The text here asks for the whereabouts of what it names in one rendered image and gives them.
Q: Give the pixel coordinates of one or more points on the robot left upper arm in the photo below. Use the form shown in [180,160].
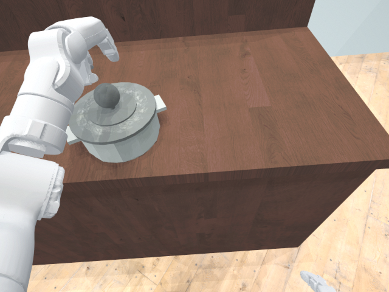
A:
[30,189]

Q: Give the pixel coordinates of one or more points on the knob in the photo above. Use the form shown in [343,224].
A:
[106,95]

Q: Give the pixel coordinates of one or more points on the robot right hand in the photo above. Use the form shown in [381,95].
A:
[316,282]

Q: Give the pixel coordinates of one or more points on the table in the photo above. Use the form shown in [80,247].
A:
[262,140]

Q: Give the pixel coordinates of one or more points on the pot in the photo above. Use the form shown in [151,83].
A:
[129,149]

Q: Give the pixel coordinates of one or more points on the left robot forearm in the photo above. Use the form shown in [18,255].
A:
[52,83]

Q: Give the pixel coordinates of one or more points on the robot left hand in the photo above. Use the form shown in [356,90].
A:
[94,33]

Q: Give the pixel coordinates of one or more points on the lid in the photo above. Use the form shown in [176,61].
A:
[96,125]

